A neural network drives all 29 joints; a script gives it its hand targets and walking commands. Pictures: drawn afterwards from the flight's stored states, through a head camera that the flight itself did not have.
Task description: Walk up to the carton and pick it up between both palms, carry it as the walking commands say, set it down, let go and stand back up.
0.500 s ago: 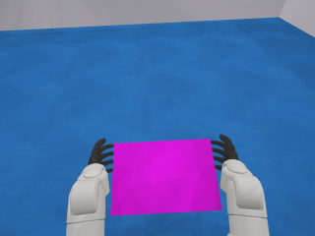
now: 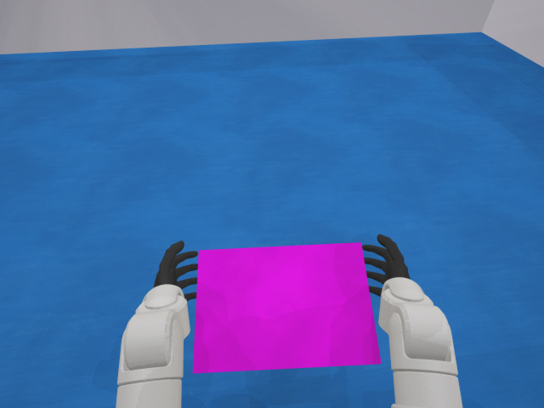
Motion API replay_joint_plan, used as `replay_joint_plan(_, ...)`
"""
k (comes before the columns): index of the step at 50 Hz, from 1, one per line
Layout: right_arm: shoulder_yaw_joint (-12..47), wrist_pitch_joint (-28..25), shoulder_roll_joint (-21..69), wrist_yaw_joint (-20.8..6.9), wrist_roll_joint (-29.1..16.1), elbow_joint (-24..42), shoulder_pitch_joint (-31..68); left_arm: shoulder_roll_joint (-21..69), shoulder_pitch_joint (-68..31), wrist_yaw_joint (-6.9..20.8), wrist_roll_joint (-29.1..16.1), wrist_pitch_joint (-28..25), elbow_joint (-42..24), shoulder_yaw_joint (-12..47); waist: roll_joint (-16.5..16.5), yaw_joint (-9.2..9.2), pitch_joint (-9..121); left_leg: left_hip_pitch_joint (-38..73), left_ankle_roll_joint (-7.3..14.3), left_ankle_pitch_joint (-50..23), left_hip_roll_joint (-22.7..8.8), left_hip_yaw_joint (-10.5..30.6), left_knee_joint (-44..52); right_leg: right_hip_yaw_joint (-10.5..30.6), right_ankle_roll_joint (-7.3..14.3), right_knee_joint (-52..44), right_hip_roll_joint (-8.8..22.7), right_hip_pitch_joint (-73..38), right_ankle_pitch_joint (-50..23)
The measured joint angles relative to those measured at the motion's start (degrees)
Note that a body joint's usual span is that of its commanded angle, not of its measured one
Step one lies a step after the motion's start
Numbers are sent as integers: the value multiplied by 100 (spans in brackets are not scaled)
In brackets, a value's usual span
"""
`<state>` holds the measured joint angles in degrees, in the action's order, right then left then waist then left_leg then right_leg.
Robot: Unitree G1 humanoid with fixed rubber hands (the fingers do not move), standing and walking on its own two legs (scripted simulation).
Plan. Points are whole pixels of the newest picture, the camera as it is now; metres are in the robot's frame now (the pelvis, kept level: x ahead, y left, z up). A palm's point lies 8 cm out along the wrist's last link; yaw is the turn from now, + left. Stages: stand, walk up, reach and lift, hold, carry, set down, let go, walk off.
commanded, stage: carry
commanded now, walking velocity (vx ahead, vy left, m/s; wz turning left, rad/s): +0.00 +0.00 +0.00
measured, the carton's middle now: (282, 311) +0.29 +0.00 -0.03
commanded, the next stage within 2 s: hold in 1.96 s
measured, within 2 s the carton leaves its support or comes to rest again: neither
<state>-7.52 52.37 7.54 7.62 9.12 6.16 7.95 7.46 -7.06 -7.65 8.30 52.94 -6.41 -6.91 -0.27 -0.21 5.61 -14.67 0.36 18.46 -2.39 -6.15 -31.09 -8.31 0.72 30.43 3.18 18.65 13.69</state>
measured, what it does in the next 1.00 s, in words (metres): stands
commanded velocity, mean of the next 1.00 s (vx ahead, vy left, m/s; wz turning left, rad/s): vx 0.06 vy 0.00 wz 0.07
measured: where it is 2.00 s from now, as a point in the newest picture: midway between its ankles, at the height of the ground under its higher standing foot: outside the picture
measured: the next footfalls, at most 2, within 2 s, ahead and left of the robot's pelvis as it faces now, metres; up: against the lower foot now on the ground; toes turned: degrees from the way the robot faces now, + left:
none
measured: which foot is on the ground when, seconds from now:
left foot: down 0.00-1.00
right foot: down 0.00-1.00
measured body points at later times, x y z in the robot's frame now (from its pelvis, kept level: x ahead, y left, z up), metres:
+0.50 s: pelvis +0.04 +0.01 +0.00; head +0.01 +0.01 +0.45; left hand +0.28 +0.19 +0.08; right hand +0.31 -0.14 +0.09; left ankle -0.02 +0.11 -0.73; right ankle +0.02 -0.11 -0.73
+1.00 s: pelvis +0.03 +0.01 -0.01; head +0.02 +0.02 +0.44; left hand +0.30 +0.19 +0.05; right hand +0.33 -0.13 +0.05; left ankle -0.02 +0.11 -0.73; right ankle +0.02 -0.11 -0.73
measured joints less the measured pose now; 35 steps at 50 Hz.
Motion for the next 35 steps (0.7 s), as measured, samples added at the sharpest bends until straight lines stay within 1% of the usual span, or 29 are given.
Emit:
replay_joint_plan(9, -24, -154, -1, -25, -3, -145, -2, 0, -8, 27, 0, -159, 148, -44, 4, -1, -5, -2, 17, -8, 17, -8, 2, 9, -15, 0, 17, 4, -12)
replay_joint_plan(10, 22, -69, -4, 66, -111, 72, -60, -2, 47, -64, -102, -76, -66, 6, 0, -5, -36, -12, 21, -1, 18, -2, -18, 3, -16, 13, 20, 7, -6)
replay_joint_plan(12, 214, 238, -21, 237, -305, 912, -302, -15, 280, -248, -260, 241, -910, 218, -10, -14, -99, -31, 33, 29, 19, 28, -55, -26, -24, 21, 25, -1, 20)
replay_joint_plan(13, 287, 393, -26, 272, -351, 1255, -412, -18, 387, -290, -285, 411, -1268, 293, -15, -20, -83, -31, 42, 43, 21, 50, -51, -48, -29, 2, 26, -19, 34)
replay_joint_plan(15, 387, 719, -27, 301, -393, 1728, -582, -17, 544, -330, -298, 778, -1779, 381, -19, -31, 10, -1, 63, 75, 34, 104, -20, -104, -43, -41, 36, -81, 78)
replay_joint_plan(17, 449, 1034, -24, 312, -384, 1975, -668, -14, 629, -342, -287, 1117, -2052, 415, -19, -17, 107, 76, 50, 102, 47, 158, 34, -158, -61, -92, 46, -182, 127)
replay_joint_plan(20, 468, 1420, -25, 327, -346, 2110, -623, -15, 603, -375, -290, 1501, -2205, 413, -26, 46, 161, 170, 30, 164, 54, 219, 45, -221, -83, -116, 55, -311, 204)
replay_joint_plan(21, 458, 1513, -25, 326, -327, 2118, -580, -15, 566, -384, -290, 1588, -2212, 407, -29, 69, 162, 183, 27, 192, 57, 236, 25, -237, -90, -100, 61, -332, 236)
replay_joint_plan(22, 431, 1541, -26, 280, -262, 1992, -505, -17, 498, -349, -243, 1608, -2083, 387, -30, 89, 172, 193, 26, 220, 62, 253, 6, -253, -98, -80, 70, -350, 269)
replay_joint_plan(26, 246, 1504, -13, 175, -93, 1340, -157, -12, 184, -276, -124, 1527, -1408, 271, -35, 131, 163, 191, 35, 308, 100, 305, -80, -300, -129, 37, 123, -362, 393)
replay_joint_plan(30, 113, 1275, 8, 114, -24, 983, 59, 3, -20, -229, -63, 1285, -1046, 179, -40, 123, 77, 117, 50, 372, 131, 330, -183, -320, -150, 163, 170, -293, 477)
replay_joint_plan(35, -1, 864, 24, 24, 57, 542, 187, 19, -169, -120, 34, 877, -584, 75, -37, 81, -4, 44, 65, 414, 155, 335, -268, -323, -166, 262, 207, -220, 530)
